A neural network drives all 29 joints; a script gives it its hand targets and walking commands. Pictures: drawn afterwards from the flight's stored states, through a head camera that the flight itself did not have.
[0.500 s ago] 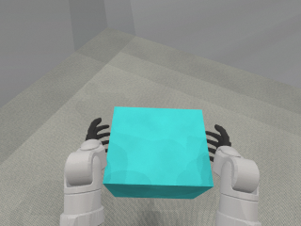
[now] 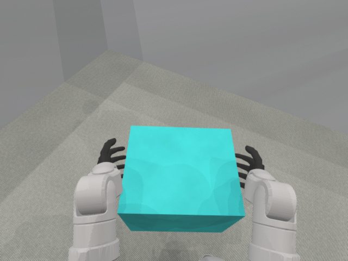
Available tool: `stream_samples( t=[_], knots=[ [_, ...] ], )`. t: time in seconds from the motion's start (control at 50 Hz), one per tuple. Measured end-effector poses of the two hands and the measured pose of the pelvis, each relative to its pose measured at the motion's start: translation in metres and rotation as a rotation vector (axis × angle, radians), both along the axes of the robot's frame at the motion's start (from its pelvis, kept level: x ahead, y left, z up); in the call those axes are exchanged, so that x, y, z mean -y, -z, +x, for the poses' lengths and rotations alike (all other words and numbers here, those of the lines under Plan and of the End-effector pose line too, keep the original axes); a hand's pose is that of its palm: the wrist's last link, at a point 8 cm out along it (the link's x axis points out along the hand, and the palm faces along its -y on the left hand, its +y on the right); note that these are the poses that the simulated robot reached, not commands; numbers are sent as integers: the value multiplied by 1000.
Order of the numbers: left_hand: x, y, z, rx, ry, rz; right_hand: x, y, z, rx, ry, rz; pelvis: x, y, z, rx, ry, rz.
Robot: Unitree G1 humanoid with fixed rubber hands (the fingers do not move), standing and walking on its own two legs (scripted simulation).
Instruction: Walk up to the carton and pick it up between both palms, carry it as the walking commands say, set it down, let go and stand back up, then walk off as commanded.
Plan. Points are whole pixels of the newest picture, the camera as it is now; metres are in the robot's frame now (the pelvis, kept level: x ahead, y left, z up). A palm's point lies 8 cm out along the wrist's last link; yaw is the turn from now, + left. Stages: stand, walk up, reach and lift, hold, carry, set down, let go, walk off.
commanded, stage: carry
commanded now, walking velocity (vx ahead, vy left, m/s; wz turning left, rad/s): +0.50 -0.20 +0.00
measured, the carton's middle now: (178, 182) +0.31 +0.00 -0.02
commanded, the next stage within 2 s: none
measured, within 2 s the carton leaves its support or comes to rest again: neither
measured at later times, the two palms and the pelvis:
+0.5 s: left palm (144, 95) +0.53 +0.12 +0.06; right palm (250, 101) +0.54 -0.20 +0.06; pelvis +0.25 -0.05 -0.01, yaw +3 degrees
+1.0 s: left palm (167, 83) +0.59 +0.05 +0.06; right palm (267, 92) +0.59 -0.26 +0.06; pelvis +0.31 -0.10 -0.02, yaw +0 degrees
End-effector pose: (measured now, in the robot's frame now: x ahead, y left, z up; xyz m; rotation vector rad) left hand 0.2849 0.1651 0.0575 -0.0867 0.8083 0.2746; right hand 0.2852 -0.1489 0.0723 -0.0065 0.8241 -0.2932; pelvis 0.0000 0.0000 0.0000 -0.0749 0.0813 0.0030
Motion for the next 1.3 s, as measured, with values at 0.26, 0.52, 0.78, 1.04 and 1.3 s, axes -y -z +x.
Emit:
stream_samples(
  t=[0.26, 0.52, 0.78, 1.04, 1.3],
  knots=[
    [52, 11, 148, -34, -43, 64, 52, 34, 160, -35, -36, 70, 56, 10, 152, -18, -46, 97],
    [46, 3, 256, 32, -29, 14, 46, 7, 263, 37, -14, 22, 48, 10, 257, 13, -37, 59],
    [58, 9, 307, 9, 30, -40, 56, -7, 298, 15, 41, -41, 49, 0, 299, 11, 24, -36],
    [125, -1, 307, 45, 15, 54, 126, 16, 303, 49, 25, 58, 114, 19, 305, 28, 7, 78],
    [125, 13, 276, 18, -52, 15, 125, 18, 292, 23, -46, 23, 136, 21, 285, 5, -67, 44]
  ],
)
